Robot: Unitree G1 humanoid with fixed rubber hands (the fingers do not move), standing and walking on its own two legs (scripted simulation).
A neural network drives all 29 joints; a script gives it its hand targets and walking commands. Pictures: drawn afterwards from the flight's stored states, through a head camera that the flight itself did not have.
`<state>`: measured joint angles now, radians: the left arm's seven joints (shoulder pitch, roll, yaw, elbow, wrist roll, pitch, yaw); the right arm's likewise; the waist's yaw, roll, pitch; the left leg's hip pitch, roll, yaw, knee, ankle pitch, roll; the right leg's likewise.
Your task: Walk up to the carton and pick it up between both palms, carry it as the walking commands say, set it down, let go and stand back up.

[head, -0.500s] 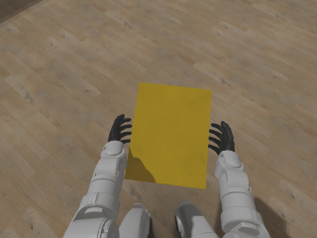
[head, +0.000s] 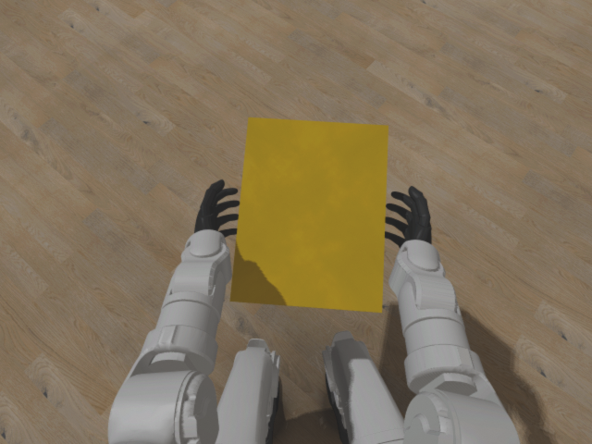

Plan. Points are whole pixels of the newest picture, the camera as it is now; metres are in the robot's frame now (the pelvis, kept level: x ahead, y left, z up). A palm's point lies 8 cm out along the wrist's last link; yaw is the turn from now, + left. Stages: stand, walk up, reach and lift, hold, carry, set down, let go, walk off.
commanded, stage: set down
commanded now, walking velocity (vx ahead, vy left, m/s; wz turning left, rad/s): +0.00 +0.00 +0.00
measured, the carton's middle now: (311, 220) +0.44 -0.03 -0.13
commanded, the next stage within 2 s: none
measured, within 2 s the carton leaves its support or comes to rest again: neither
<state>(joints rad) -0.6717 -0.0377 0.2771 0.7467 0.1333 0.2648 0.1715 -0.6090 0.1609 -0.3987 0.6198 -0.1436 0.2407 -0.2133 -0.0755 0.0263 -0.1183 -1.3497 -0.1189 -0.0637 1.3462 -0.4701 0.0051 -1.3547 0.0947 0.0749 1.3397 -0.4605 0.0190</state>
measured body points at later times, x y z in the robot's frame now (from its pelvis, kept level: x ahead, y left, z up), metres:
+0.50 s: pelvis -0.01 -0.01 -0.07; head +0.21 -0.02 +0.32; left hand +0.44 +0.11 -0.15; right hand +0.40 -0.18 -0.15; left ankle +0.07 +0.10 -0.59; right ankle +0.08 -0.12 -0.59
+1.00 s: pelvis -0.03 +0.00 -0.14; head +0.24 +0.01 +0.21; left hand +0.46 +0.11 -0.25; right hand +0.43 -0.18 -0.24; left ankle +0.07 +0.11 -0.59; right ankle +0.08 -0.12 -0.59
